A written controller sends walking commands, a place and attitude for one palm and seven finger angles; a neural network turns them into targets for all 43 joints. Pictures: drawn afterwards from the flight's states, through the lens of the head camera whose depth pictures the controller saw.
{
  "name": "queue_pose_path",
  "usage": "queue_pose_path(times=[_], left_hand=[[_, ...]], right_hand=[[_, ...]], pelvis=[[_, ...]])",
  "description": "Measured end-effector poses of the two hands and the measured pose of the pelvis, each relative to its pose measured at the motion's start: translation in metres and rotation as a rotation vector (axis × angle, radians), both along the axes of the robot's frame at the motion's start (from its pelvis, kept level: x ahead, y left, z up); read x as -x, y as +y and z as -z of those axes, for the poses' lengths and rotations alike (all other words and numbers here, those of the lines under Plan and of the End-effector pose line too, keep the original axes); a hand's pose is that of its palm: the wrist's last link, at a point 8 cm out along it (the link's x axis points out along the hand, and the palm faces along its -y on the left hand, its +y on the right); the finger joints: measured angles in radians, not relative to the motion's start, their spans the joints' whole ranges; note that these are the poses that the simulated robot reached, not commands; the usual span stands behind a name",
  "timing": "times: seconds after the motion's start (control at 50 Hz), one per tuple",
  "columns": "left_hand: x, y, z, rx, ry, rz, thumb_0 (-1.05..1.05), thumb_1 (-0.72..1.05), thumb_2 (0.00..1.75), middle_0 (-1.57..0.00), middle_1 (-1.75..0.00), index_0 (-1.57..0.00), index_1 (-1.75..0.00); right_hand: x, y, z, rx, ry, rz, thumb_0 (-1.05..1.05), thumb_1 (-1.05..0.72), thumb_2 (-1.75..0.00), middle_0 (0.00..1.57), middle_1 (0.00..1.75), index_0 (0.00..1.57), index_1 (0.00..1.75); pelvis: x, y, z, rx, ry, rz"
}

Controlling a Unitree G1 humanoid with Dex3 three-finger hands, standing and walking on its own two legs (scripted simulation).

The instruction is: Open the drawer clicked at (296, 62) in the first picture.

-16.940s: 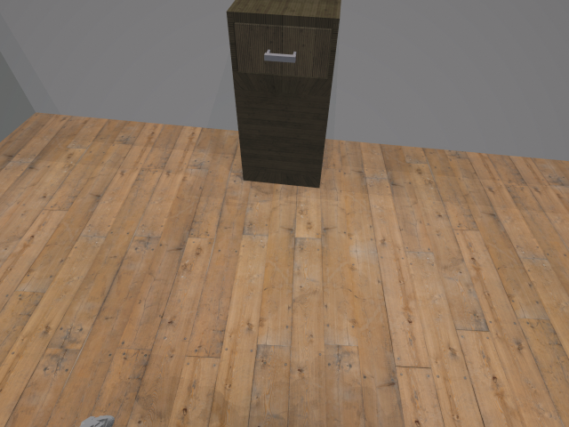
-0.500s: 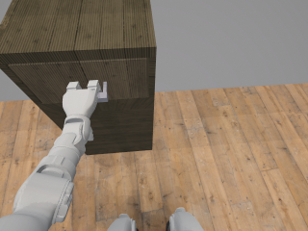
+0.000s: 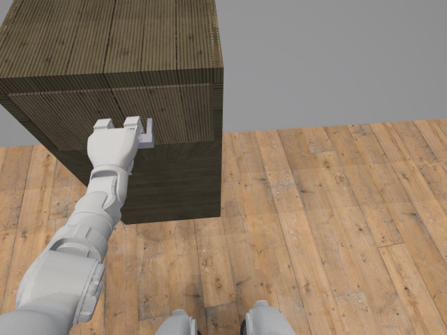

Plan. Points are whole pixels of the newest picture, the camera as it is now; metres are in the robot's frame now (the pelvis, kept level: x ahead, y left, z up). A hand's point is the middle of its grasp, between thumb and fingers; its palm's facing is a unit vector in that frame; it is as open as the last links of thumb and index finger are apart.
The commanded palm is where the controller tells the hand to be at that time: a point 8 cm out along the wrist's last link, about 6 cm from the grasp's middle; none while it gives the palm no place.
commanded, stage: close the thumb around the handle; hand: left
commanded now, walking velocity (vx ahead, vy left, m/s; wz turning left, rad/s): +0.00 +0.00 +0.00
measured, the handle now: (124, 133) +0.51 +0.18 -0.01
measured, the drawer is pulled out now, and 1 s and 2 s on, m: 0.00 0.05 0.06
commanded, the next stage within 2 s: pull the drawer open in 0.20 s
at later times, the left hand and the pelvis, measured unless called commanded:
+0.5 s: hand (123, 162) +0.45 +0.18 -0.03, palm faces -0.05 -0.06 -1.00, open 5.5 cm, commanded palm +0.41 +0.19 +0.02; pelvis +0.00 +0.00 +0.00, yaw -1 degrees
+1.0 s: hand (122, 183) +0.41 +0.18 -0.03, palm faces -0.05 -0.08 -1.00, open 5.5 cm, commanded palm +0.36 +0.18 +0.02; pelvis +0.04 +0.01 +0.02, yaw -2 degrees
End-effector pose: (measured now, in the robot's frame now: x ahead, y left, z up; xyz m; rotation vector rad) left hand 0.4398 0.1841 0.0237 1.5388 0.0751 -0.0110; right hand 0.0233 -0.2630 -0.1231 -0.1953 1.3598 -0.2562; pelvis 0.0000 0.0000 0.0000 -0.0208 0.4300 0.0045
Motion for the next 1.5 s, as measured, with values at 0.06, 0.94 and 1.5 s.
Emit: queue_pose_path(times=[0.06,0.94,1.5], left_hand=[[0.000,0.000,0.000,0.002,-0.004,-0.001,0.00,0.58,0.76,-0.39,-1.32,-0.40,-1.32],[0.043,0.000,0.000,0.038,-0.005,-0.003,0.01,0.75,0.78,-0.30,-1.35,-0.41,-1.35],[0.063,-0.002,-0.001,0.000,0.005,-0.012,0.00,0.72,0.81,-0.35,-1.35,-0.42,-1.35]], right_hand=[[0.002,0.000,0.000,-0.002,0.005,0.002,0.00,-0.90,-0.90,0.20,0.30,0.21,0.30],[-0.083,0.018,-0.024,-0.040,-0.143,-0.021,0.00,-0.90,-0.90,0.20,0.30,0.21,0.30],[-0.070,0.009,-0.008,-0.038,-0.166,-0.068,0.00,-0.90,-0.90,0.20,0.30,0.21,0.30]], pelvis=[[0.000,0.000,0.000,0.000,-0.001,0.001],[-0.034,0.011,-0.021,0.005,-0.056,0.029],[-0.008,-0.006,-0.011,-0.015,-0.082,-0.001]])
